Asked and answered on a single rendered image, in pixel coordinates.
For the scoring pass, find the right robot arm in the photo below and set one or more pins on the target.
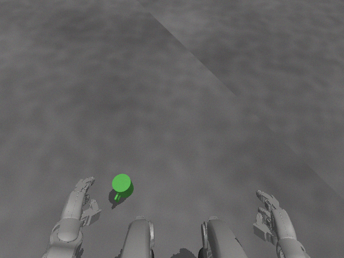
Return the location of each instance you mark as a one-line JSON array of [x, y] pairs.
[[290, 248]]

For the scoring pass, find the left robot hand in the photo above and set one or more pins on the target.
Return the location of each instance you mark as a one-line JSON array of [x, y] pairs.
[[76, 200]]

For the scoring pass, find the left robot arm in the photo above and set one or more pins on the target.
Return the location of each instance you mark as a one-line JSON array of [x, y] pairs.
[[65, 240]]

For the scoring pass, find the right robot hand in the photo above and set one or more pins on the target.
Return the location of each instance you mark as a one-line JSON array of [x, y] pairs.
[[279, 225]]

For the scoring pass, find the mug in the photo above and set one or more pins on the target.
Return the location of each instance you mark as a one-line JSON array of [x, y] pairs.
[[123, 186]]

